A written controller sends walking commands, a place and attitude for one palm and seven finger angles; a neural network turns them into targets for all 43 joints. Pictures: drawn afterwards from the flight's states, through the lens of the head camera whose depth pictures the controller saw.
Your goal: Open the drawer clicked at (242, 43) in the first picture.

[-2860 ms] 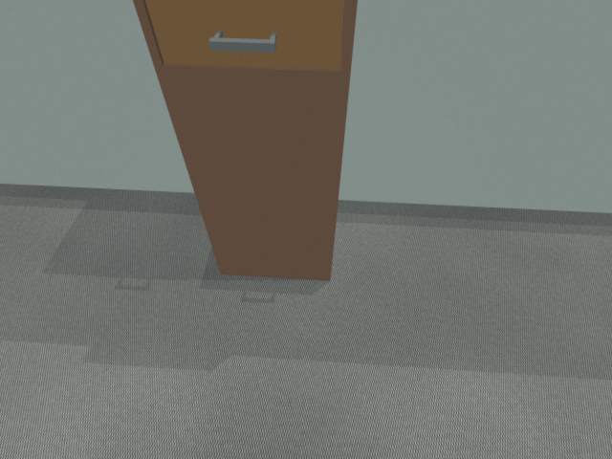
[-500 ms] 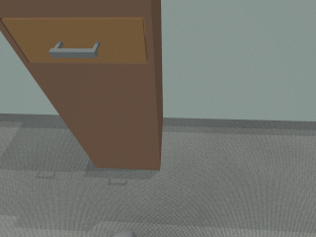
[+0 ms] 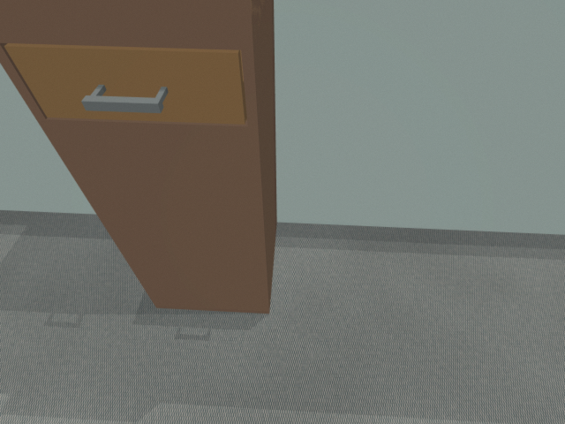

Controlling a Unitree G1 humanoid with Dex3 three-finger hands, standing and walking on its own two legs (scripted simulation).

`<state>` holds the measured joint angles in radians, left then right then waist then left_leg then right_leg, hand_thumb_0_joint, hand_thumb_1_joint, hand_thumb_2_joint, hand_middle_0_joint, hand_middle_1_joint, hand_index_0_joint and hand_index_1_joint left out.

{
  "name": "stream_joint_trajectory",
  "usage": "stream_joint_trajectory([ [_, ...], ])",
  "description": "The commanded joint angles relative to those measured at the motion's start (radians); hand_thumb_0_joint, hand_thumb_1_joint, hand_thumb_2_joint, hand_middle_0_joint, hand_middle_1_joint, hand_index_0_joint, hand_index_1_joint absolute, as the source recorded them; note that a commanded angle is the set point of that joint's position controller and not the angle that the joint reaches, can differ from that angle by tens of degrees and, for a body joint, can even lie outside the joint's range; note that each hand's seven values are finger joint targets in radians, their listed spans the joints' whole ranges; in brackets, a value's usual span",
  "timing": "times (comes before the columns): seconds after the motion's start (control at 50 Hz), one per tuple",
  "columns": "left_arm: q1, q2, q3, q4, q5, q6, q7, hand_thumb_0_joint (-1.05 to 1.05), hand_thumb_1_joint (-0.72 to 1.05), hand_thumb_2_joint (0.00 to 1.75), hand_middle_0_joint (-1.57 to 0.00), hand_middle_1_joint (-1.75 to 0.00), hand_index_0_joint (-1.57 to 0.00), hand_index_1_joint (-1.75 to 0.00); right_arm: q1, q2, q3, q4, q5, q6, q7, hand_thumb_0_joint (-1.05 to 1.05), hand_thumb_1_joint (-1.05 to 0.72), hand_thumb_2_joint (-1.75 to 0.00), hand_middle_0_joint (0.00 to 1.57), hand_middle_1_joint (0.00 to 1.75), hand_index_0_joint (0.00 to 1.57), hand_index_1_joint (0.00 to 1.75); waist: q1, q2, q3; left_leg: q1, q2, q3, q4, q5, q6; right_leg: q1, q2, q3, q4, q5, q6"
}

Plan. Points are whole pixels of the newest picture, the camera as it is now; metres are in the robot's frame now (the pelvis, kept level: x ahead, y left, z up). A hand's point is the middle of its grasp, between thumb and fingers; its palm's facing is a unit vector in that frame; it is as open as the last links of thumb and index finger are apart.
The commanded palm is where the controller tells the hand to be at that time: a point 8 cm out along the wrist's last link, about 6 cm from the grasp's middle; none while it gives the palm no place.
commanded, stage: look again from close up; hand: left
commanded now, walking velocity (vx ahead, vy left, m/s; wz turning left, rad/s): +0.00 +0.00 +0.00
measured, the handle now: (127, 97) +0.58 +0.31 +0.15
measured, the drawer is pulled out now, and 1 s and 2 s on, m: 0.00 0.00 0.00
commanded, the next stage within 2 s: shuffle to correct the standing spot in 0.58 s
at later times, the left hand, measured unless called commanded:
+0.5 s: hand out of the picture -0.04 +0.19 -0.18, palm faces +0.04 -0.98 -0.17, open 7.3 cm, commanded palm none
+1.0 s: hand out of the picture -0.04 +0.21 -0.19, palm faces +0.09 -0.99 -0.13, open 7.3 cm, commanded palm none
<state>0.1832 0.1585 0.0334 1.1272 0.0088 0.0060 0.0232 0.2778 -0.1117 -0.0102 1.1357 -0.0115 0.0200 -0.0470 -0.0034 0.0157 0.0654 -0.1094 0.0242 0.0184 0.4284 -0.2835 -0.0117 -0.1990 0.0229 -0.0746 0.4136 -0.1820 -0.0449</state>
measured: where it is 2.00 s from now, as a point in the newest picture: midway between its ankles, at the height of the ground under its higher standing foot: outside the picture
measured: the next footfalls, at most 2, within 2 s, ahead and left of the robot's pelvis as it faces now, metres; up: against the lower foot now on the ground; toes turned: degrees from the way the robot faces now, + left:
right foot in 1.38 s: +0.11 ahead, -0.02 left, +0.00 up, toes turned +1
left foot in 1.62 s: +0.11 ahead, +0.22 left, +0.00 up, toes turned +2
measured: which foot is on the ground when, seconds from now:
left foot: down 0.00-1.00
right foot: down 0.00-1.00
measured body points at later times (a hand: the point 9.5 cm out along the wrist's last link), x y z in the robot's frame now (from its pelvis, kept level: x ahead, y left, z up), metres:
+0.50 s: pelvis -0.03 +0.03 +0.00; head -0.05 +0.03 +0.44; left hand -0.04 +0.25 -0.17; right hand -0.05 -0.19 -0.16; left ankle -0.03 +0.12 -0.74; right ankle +0.03 -0.09 -0.74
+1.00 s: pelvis -0.01 +0.06 -0.01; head -0.01 +0.08 +0.44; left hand -0.04 +0.26 -0.18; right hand -0.04 -0.16 -0.16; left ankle -0.03 +0.13 -0.74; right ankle +0.03 -0.09 -0.74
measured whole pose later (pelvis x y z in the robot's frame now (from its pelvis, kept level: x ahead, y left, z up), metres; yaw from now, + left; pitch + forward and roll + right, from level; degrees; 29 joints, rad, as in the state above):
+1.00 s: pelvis -0.01 +0.06 -0.01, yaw +0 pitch -1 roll -1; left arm 0.39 0.12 0.04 1.08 0.03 -0.01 0.02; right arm 0.40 -0.13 0.01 1.08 -0.02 -0.01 -0.02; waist 0.02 -0.03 -0.01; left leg -0.21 -0.05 0.06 0.57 -0.35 0.07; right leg -0.30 -0.05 -0.03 0.56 -0.25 0.01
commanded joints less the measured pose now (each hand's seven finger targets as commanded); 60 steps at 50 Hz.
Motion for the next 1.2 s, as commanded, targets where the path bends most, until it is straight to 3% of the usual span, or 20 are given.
stream_joint_trajectory([
  [0.0,0.204,0.110,-0.001,-0.009,0.007,-0.046,0.051,0.00,0.90,0.90,-0.20,-0.30,-0.20,-0.30,-0.029,-0.163,-0.024,-0.080,0.003,-0.044,0.018,0.00,-0.90,-0.90,0.20,0.30,0.20,0.30,0.061,-0.027,-0.038,-0.123,0.066,0.015,0.100,0.055,0.007,0.073,-0.191,0.202,-0.035,0.480,0.040],
  [0.02,0.173,0.163,0.000,-0.017,0.000,-0.064,0.047,0.00,0.90,0.90,-0.20,-0.30,-0.20,-0.30,-0.011,-0.130,-0.014,-0.125,0.012,-0.045,0.021,0.00,-0.90,-0.90,0.20,0.30,0.20,0.30,0.009,-0.080,-0.112,-0.150,0.046,0.013,0.111,0.016,0.006,0.156,-0.258,0.226,-0.009,0.660,0.004],
  [0.04,0.159,0.148,0.004,-0.045,-0.001,-0.063,0.043,0.00,0.90,0.90,-0.20,-0.30,-0.20,-0.30,0.067,-0.091,-0.012,-0.123,0.003,-0.039,0.015,0.00,-0.90,-0.90,0.20,0.30,0.20,0.30,-0.009,-0.082,-0.190,-0.128,0.027,-0.016,0.105,-0.092,0.015,0.179,-0.282,0.261,-0.008,0.524,-0.029],
  [0.06,0.131,0.139,0.002,-0.060,0.003,-0.059,0.039,0.00,0.90,0.90,-0.20,-0.30,-0.20,-0.30,0.090,-0.091,-0.014,-0.109,0.003,-0.037,0.015,0.00,-0.90,-0.90,0.20,0.30,0.20,0.30,-0.025,-0.122,-0.196,-0.112,0.023,-0.011,0.084,-0.070,0.021,0.127,-0.255,0.235,-0.031,0.338,-0.048],
  [0.1,0.095,0.110,-0.004,-0.078,0.003,-0.046,0.031,0.00,0.90,0.90,-0.20,-0.30,-0.20,-0.30,0.117,-0.102,-0.012,-0.098,-0.004,-0.034,0.020,0.00,-0.90,-0.90,0.20,0.30,0.20,0.30,-0.035,-0.164,-0.099,-0.072,0.031,-0.022,0.052,0.011,0.030,-0.028,-0.193,0.192,-0.082,-0.028,-0.039],
  [0.14,0.084,0.099,-0.006,-0.088,0.005,-0.035,0.025,0.00,0.90,0.90,-0.20,-0.30,-0.20,-0.30,0.119,-0.106,-0.010,-0.099,-0.012,-0.036,0.025,0.00,-0.90,-0.90,0.20,0.30,0.20,0.30,-0.029,-0.048,0.028,-0.119,0.047,-0.045,0.003,0.028,0.042,-0.130,-0.144,0.164,-0.075,-0.197,-0.020],
  [0.18,0.116,0.092,-0.010,-0.088,0.004,-0.032,0.020,0.00,0.90,0.90,-0.20,-0.30,-0.20,-0.30,0.113,-0.117,-0.005,-0.111,-0.011,-0.037,0.024,0.00,-0.90,-0.90,0.20,0.30,0.20,0.30,-0.015,-0.021,0.085,-0.205,0.060,-0.075,-0.055,-0.041,0.052,-0.118,-0.121,0.160,-0.064,-0.216,-0.009],
  [0.28,0.171,0.081,-0.014,-0.084,0.006,-0.026,0.012,0.00,0.90,0.90,-0.20,-0.30,-0.20,-0.30,0.108,-0.137,-0.003,-0.123,-0.012,-0.044,0.021,0.00,-0.90,-0.90,0.20,0.30,0.20,0.30,0.002,0.008,0.076,-0.277,0.067,-0.105,-0.124,-0.170,0.060,-0.058,-0.102,0.145,-0.030,-0.179,0.001],
  [0.68,0.235,0.041,-0.023,-0.055,0.008,-0.032,0.009,0.00,0.90,0.90,-0.20,-0.30,-0.20,-0.30,0.149,-0.112,0.006,-0.072,-0.007,-0.050,0.016,0.00,-0.90,-0.90,0.20,0.30,0.20,0.30,0.008,-0.022,0.036,-0.265,0.060,-0.102,-0.123,-0.161,0.060,-0.014,-0.121,0.138,-0.027,-0.130,0.006],
  [0.78,0.248,0.063,-0.003,-0.068,0.018,-0.025,0.007,0.00,0.90,0.90,-0.20,-0.30,-0.20,-0.30,0.163,-0.110,0.002,-0.076,-0.016,-0.033,0.024,0.00,-0.90,-0.90,0.20,0.30,0.20,0.30,0.017,-0.050,0.078,-0.325,0.026,-0.072,-0.055,-0.292,0.068,-0.059,-0.144,0.199,-0.045,-0.382,-0.022],
  [0.88,0.270,0.101,0.026,-0.079,0.013,-0.030,0.010,0.00,0.90,0.90,-0.20,-0.30,-0.20,-0.30,0.185,-0.070,0.005,-0.088,-0.016,-0.037,0.028,0.00,-0.90,-0.90,0.20,0.30,0.20,0.30,0.012,-0.176,0.048,-0.290,-0.034,0.020,0.138,-0.136,0.053,-0.074,-0.265,0.345,-0.161,-0.480,-0.091],
  [0.94,0.215,0.088,0.029,-0.104,0.016,-0.024,0.011,0.00,0.90,0.90,-0.20,-0.30,-0.20,-0.30,0.231,-0.063,0.005,-0.075,-0.014,-0.045,0.030,0.00,-0.90,-0.90,0.20,0.30,0.20,0.30,-0.015,-0.085,0.059,-0.166,-0.020,0.004,0.015,-0.131,0.055,-0.183,-0.220,0.242,-0.086,-0.423,-0.073],
  [0.96,0.200,0.073,0.025,-0.110,0.016,-0.022,0.007,0.00,0.90,0.90,-0.20,-0.30,-0.20,-0.30,0.248,-0.080,0.003,-0.068,-0.015,-0.049,0.030,0.00,-0.90,-0.90,0.20,0.30,0.20,0.30,-0.019,-0.014,0.067,-0.146,0.015,-0.046,-0.046,-0.150,0.067,-0.207,-0.166,0.176,-0.008,-0.373,-0.054],
  [0.98,0.183,0.039,0.017,-0.119,0.018,-0.019,0.004,0.00,0.90,0.90,-0.20,-0.30,-0.20,-0.30,0.274,-0.113,-0.004,-0.062,-0.017,-0.054,0.027,0.00,-0.90,-0.90,0.20,0.30,0.20,0.30,-0.033,0.120,0.083,-0.122,0.101,-0.173,-0.138,-0.182,0.099,-0.254,-0.092,0.074,0.141,-0.292,-0.027],
  [1.0,0.153,0.008,0.009,-0.133,0.023,-0.023,0.000,0.00,0.90,0.90,-0.20,-0.30,-0.20,-0.30,0.296,-0.146,-0.012,-0.059,-0.017,-0.058,0.019,0.00,-0.90,-0.90,0.20,0.30,0.20,0.30,-0.045,0.236,0.107,-0.072,0.205,-0.313,-0.233,-0.160,0.155,-0.340,-0.038,-0.028,0.306,-0.247,0.000],
  [1.02,0.115,0.014,0.004,-0.151,0.030,-0.030,-0.001,0.00,0.90,0.90,-0.20,-0.30,-0.20,-0.30,0.310,-0.138,-0.009,-0.059,-0.016,-0.063,0.013,0.00,-0.90,-0.90,0.20,0.30,0.20,0.30,-0.054,0.237,0.127,0.008,0.245,-0.366,-0.245,-0.006,0.206,-0.452,-0.045,-0.010,0.427,-0.301,0.001],
  [1.04,0.098,0.011,0.005,-0.155,0.028,-0.040,-0.003,0.00,0.90,0.90,-0.20,-0.30,-0.20,-0.30,0.309,-0.122,-0.002,-0.055,-0.016,-0.071,0.010,0.00,-0.90,-0.90,0.20,0.30,0.20,0.30,-0.052,0.165,0.109,0.067,0.257,-0.357,-0.203,0.206,0.243,-0.494,-0.069,0.017,0.502,-0.303,-0.006],
  [1.08,0.087,-0.008,0.007,-0.145,0.018,-0.049,-0.010,0.00,0.90,0.90,-0.20,-0.30,-0.20,-0.30,0.284,-0.121,0.005,-0.067,-0.019,-0.083,0.007,0.00,-0.90,-0.90,0.20,0.30,0.20,0.30,-0.034,0.054,0.062,0.105,0.244,-0.258,-0.139,0.536,0.259,-0.458,-0.094,0.014,0.529,-0.287,-0.001],
  [1.12,0.082,-0.023,0.004,-0.142,0.014,-0.047,-0.015,0.00,0.90,0.90,-0.20,-0.30,-0.20,-0.30,0.267,-0.120,0.007,-0.066,-0.018,-0.090,0.004,0.00,-0.90,-0.90,0.20,0.30,0.20,0.30,-0.021,0.051,0.034,0.111,0.207,-0.177,-0.128,0.673,0.246,-0.409,-0.089,-0.016,0.504,-0.249,0.006],
  [1.18,0.050,-0.022,0.003,-0.148,0.013,-0.036,-0.015,0.00,0.90,0.90,-0.20,-0.30,-0.20,-0.30,0.274,-0.118,0.007,-0.055,-0.017,-0.090,0.003,0.00,-0.90,-0.90,0.20,0.30,0.20,0.30,-0.021,0.080,0.029,0.082,0.182,-0.125,-0.137,0.713,0.228,-0.344,-0.073,-0.035,0.456,-0.191,0.010],
])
